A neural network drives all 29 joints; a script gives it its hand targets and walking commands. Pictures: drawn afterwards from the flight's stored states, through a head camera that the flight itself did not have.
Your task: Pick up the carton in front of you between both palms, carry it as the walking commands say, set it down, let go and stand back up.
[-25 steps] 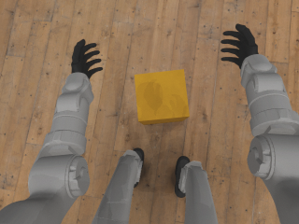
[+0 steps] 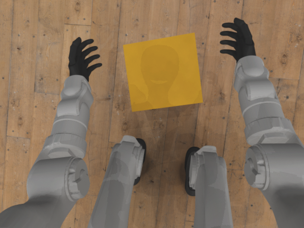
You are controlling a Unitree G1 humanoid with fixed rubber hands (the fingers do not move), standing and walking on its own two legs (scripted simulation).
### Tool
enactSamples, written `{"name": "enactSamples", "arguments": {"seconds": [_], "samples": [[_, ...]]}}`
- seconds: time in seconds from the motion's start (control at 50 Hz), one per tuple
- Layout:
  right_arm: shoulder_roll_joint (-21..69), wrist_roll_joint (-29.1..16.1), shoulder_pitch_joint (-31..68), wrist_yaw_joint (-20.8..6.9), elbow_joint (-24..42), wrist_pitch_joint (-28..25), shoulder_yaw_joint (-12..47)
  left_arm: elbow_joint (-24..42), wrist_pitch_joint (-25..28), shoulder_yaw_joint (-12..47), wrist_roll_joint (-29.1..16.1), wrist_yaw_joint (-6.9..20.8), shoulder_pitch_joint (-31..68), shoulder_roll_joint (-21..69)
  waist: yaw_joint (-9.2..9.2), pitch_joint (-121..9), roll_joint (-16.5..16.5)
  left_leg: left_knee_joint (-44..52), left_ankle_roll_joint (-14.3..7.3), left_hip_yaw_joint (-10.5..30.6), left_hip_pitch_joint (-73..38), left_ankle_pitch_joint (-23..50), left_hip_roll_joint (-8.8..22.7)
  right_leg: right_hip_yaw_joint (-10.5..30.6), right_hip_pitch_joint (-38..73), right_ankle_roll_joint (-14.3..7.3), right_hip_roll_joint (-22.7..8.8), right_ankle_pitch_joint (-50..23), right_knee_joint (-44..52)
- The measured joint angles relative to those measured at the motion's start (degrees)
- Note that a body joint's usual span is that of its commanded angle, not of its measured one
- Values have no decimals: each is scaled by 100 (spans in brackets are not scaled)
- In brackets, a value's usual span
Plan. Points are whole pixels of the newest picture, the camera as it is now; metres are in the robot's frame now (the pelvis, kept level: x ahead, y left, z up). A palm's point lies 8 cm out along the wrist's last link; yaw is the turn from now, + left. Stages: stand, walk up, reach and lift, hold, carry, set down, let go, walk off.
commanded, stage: reach and lift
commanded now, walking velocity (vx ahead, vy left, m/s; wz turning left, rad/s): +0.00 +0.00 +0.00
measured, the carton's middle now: (163, 79) +0.48 +0.03 -0.39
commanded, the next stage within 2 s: none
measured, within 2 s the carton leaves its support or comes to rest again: leaves its support in 1.26 s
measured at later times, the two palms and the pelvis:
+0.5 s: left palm (106, 81) +0.45 +0.21 -0.32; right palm (220, 68) +0.51 -0.15 -0.33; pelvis -0.04 +0.01 -0.14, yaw +0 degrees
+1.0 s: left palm (114, 77) +0.46 +0.18 -0.31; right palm (210, 67) +0.51 -0.12 -0.32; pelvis -0.04 +0.00 -0.14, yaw +1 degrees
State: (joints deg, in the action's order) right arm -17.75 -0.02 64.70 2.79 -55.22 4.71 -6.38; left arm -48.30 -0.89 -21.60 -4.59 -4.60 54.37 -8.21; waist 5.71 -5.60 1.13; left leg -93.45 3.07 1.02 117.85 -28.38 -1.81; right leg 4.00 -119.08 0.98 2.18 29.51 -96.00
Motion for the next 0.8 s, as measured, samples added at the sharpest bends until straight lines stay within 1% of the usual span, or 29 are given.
{"name": "enactSamples", "arguments": {"seconds": [0.08, 0.12, 0.18, 0.26, 0.34, 0.4, 0.44, 0.5, 0.56, 0.62, 0.8], "samples": [[-243, -369, 187, 74, 180, 57, 323, 110, -56, 276, -340, -126, 215, -177, -14, 404, -43, -744, 24, 15, 489, -72, -31, -7, -479, 22, 30, 77, -740], [-354, -513, 351, 89, 170, 104, 432, 121, -110, 384, -468, -192, 363, -250, -9, 610, -56, -1059, 41, 24, 674, -73, -40, -15, -659, 33, 47, 79, -1050], [-493, -682, 699, 95, -56, 159, 538, -21, -192, 497, -584, -276, 668, -330, 8, 912, -65, -1454, 65, 32, 886, -47, -50, -24, -869, 42, 66, 52, -1441], [-621, -846, 1255, 81, -604, 146, 645, -440, -233, 575, -626, -329, 1161, -386, 31, 1300, -73, -1858, 85, 29, 1090, 5, -62, -30, -1072, 52, 74, 6, -1851], [-681, -929, 1704, 58, -1126, 38, 716, -892, -165, 642, -622, -344, 1594, -425, 36, 1668, -89, -2181, 90, 18, 1247, 28, -69, -33, -1227, 60, 65, -7, -2181], [-714, -976, 1908, 54, -1355, -76, 763, -1138, -70, 711, -643, -355, 1835, -457, 28, 1948, -121, -2399, 87, 8, 1346, 17, -73, -35, -1317, 68, 53, 14, -2400], [-733, -1025, 1984, 70, -1384, -152, 812, -1211, 0, 773, -691, -376, 1936, -489, 24, 2162, -153, -2542, 75, -3, 1370, -9, -52, -35, -1339, 77, 58, 40, -2536], [-780, -1107, 1926, 111, -1256, -238, 943, -1292, 57, 935, -841, -410, 2015, -603, 26, 2433, -259, -2736, 37, -33, 1295, -104, -31, -34, -1249, 81, 22, 143, -2726], [-812, -1180, 1840, 127, -1159, -274, 1097, -1296, 122, 1059, -1053, -430, 2036, -637, 18, 2478, -313, -2844, 17, -67, 1287, -179, -36, -16, -1231, 81, -15, 254, -2857], [-784, -1203, 1812, 140, -1080, -289, 1173, -1300, 146, 1148, -1153, -455, 2019, -607, 8, 2410, -332, -2908, 11, -74, 1317, -228, -44, -14, -1251, 80, -32, 321, -2929], [-601, -1099, 1777, 144, -1297, -317, 1034, -1359, 203, 1070, -988, -473, 1867, -447, -1, 2121, -215, -2873, 55, -35, 1389, -224, -59, -56, -1326, 31, -53, 327, -2909]]}}
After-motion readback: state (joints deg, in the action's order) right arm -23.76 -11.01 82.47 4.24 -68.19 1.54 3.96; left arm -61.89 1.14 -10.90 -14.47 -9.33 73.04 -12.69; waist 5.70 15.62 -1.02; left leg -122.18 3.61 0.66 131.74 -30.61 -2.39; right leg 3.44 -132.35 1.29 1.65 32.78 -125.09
